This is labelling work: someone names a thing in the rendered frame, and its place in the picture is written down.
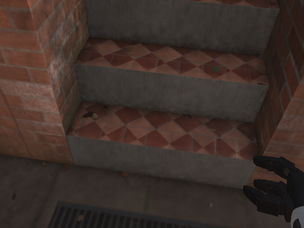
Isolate stairs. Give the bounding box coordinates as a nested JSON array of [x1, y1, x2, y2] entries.
[[66, 0, 280, 189]]

